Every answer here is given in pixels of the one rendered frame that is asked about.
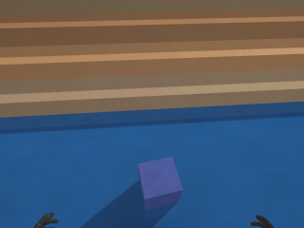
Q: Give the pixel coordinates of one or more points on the carton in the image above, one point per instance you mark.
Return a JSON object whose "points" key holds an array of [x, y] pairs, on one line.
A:
{"points": [[160, 183]]}

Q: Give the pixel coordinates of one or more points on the robot right hand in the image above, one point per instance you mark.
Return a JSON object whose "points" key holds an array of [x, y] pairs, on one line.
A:
{"points": [[264, 223]]}

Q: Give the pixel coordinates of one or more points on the robot left hand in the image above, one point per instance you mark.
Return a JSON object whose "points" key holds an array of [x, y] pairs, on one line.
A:
{"points": [[45, 220]]}

